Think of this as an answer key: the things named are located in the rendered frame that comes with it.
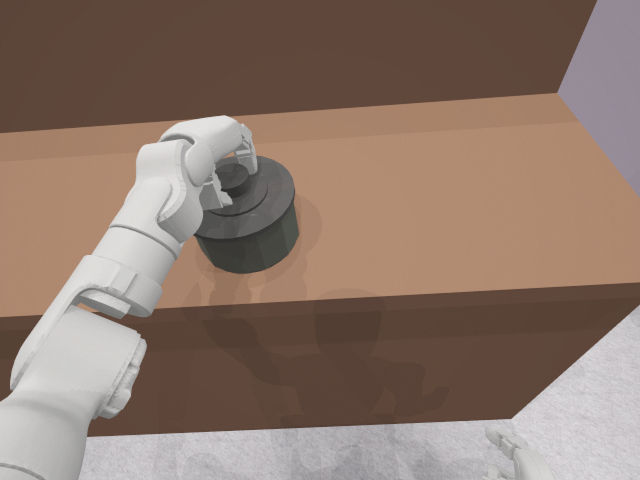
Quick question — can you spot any table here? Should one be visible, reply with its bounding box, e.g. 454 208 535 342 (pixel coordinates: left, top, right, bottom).
0 0 640 437

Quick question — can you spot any pot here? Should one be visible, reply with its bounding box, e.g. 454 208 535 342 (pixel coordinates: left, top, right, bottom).
195 202 299 274

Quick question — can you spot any left robot upper arm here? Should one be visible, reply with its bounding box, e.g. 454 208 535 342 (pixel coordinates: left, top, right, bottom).
0 305 147 480

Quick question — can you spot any left robot forearm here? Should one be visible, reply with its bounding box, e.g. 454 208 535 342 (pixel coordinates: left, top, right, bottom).
10 131 214 391

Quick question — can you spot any robot right hand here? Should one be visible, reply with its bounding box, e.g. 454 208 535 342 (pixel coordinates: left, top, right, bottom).
482 426 556 480

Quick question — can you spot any lid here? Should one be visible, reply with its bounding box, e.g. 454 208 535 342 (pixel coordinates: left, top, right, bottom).
193 156 295 243

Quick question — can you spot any knob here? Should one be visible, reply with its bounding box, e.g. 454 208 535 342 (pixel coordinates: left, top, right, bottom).
215 163 251 199

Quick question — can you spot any robot left hand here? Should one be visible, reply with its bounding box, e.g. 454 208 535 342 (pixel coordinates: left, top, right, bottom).
160 115 257 210

